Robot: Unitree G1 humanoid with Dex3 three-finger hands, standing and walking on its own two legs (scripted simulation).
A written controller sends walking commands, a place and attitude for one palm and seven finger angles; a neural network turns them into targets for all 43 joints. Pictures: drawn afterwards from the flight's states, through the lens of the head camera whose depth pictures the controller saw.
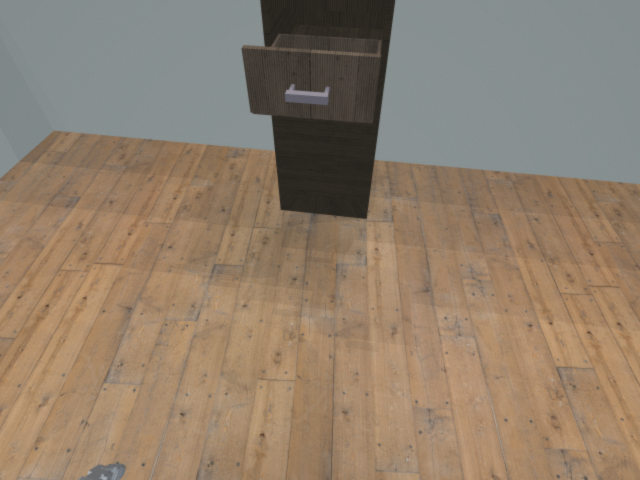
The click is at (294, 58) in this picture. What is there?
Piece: drawer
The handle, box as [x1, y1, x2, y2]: [285, 84, 329, 104]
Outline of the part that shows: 285,92 285,101 327,104 329,87 326,87 323,93 297,91 293,89 294,84 291,84 289,89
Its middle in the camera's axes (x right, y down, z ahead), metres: -0.03 -0.38 +1.01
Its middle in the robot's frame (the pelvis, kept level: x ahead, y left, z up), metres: +1.01 +0.09 -0.01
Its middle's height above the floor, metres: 0.76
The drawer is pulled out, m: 0.30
